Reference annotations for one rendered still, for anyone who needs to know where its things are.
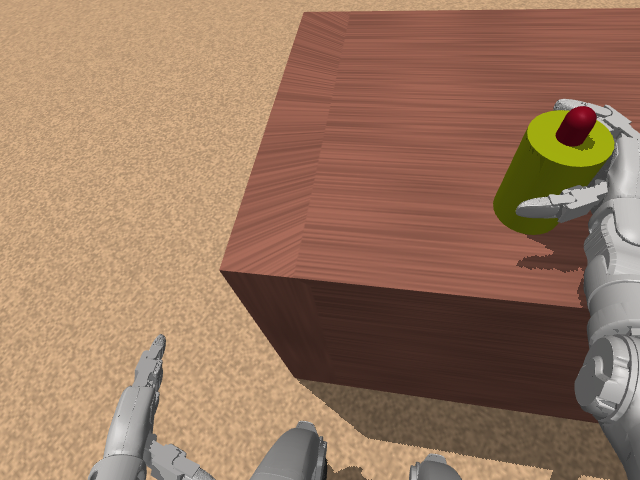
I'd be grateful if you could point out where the right robot arm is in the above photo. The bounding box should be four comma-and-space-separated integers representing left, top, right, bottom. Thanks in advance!
574, 197, 640, 480

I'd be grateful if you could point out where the left robot arm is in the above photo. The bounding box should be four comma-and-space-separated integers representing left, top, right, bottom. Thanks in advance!
88, 455, 147, 480

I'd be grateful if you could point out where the bottle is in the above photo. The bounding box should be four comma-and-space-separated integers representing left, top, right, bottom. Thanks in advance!
493, 106, 615, 235

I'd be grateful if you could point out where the right robot hand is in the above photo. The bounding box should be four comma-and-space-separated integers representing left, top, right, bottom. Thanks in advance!
516, 99, 640, 223

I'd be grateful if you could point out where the left robot hand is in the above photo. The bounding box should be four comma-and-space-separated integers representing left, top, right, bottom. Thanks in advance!
103, 334, 216, 480

